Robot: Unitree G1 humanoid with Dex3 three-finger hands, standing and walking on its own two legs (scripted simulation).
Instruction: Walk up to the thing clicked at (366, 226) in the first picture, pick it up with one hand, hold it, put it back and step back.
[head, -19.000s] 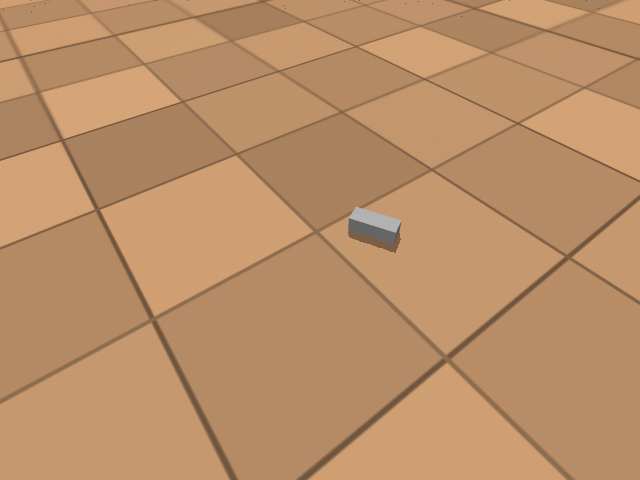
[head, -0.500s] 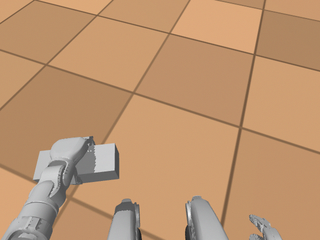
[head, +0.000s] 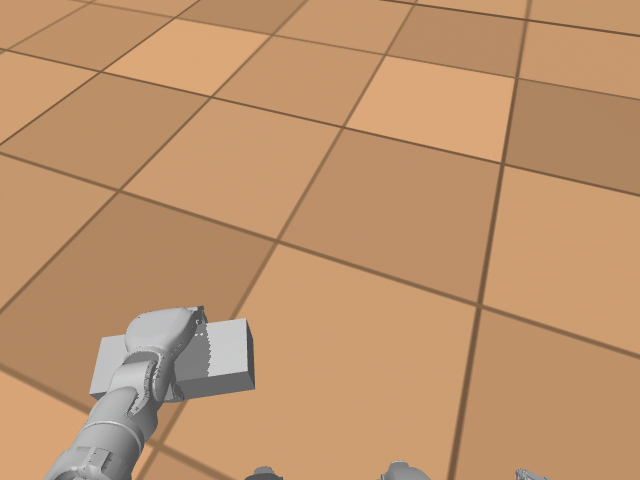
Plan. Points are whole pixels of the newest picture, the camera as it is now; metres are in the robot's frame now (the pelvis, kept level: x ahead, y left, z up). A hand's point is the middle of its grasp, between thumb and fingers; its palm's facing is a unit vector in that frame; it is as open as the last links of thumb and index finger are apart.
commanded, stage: lift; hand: left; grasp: from above
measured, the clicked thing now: (179, 363) +0.32 +0.22 -0.11
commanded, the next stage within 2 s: hold in 0.10 s
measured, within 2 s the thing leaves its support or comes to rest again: neither
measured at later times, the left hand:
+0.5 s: hand (162, 335) +0.33 +0.22 -0.03, palm faces -0.44 -0.05 -0.89, open 11.3 cm
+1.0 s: hand (160, 340) +0.31 +0.21 +0.00, palm faces -0.45 -0.05 -0.89, open 11.3 cm
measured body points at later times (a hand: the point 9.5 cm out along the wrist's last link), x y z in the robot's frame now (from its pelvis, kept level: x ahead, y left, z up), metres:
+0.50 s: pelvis +0.03 +0.00 +0.04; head +0.05 -0.01 +0.48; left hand +0.35 +0.22 +0.02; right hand +0.13 -0.26 -0.09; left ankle +0.04 +0.13 -0.68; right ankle +0.03 -0.15 -0.68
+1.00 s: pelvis +0.02 +0.00 +0.05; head +0.03 -0.02 +0.49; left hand +0.33 +0.21 +0.05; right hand +0.15 -0.26 -0.07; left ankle +0.04 +0.13 -0.68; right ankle +0.03 -0.15 -0.68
